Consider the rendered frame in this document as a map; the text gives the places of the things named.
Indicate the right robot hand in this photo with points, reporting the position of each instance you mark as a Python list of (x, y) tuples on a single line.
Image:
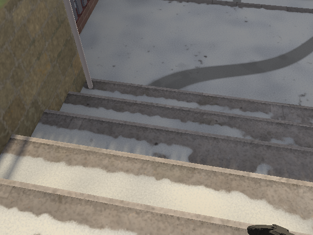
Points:
[(263, 229)]

